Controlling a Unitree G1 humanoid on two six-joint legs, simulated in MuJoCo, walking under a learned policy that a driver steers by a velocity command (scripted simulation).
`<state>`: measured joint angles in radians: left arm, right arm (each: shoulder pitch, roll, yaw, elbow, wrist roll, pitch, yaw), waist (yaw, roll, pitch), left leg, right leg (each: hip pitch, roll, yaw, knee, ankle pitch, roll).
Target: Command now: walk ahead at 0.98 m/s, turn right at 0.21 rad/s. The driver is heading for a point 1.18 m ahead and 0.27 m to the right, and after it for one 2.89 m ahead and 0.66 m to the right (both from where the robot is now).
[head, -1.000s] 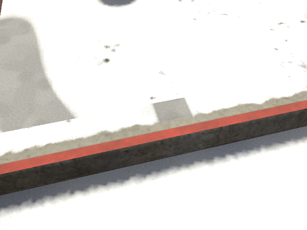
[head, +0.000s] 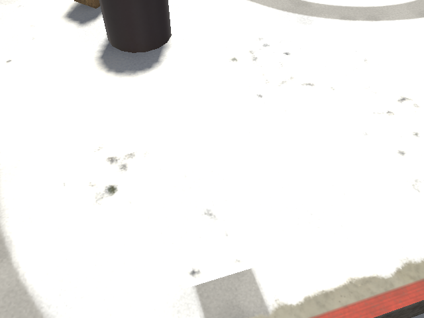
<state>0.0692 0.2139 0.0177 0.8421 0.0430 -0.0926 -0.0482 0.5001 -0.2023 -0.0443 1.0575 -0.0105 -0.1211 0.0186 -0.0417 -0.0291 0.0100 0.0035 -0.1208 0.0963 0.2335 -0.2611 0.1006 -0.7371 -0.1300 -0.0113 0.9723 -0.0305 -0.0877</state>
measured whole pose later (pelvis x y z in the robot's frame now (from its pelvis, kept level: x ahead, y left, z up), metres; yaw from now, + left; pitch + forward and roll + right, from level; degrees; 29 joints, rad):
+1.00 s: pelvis +0.90 -0.23 +0.15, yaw -31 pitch +2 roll +0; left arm 0.15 0.22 0.04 0.75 0.06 -0.08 -0.02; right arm 0.51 -0.21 -0.05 0.90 0.01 -0.07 -0.02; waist -0.07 0.00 0.02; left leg -0.22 0.04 -0.04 1.24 -0.32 0.11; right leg -0.40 0.09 -0.12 0.61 -0.26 -0.13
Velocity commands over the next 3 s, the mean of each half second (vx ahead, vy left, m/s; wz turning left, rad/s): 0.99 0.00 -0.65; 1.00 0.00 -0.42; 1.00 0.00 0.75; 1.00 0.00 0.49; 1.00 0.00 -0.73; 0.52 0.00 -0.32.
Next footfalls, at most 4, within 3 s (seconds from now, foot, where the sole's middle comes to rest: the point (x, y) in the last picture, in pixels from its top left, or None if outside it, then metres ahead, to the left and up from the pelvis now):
0.18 right None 0.23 -0.10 -0.78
0.48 left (199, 241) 0.67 0.04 -0.61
0.92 right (299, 169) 0.94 -0.31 -0.61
1.34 left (298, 84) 1.41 -0.39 -0.61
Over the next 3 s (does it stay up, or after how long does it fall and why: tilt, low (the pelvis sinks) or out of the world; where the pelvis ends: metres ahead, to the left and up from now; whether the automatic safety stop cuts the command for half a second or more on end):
stays up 2.60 -0.61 0.15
